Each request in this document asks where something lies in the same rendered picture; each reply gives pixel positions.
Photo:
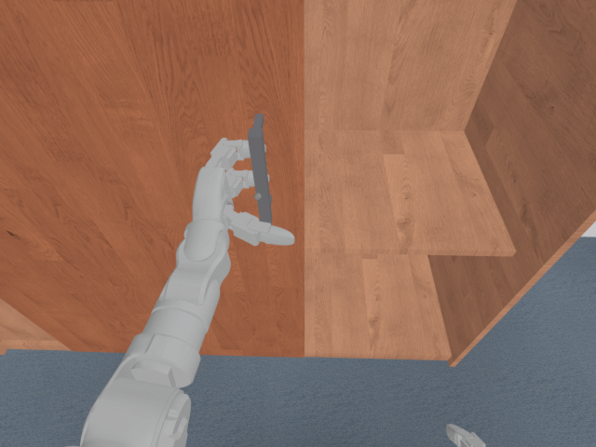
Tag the robot left hand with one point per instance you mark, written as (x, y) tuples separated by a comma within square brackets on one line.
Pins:
[(215, 188)]

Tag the left robot upper arm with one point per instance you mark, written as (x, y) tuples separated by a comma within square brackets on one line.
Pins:
[(133, 413)]

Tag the handle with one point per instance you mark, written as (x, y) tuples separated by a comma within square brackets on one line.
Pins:
[(259, 168)]

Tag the robot right hand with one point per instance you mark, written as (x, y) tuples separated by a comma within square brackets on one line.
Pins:
[(462, 438)]

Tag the wardrobe door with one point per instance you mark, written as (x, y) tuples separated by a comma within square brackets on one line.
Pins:
[(108, 111), (15, 326)]

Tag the robot left forearm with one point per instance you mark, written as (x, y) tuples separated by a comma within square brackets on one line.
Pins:
[(166, 352)]

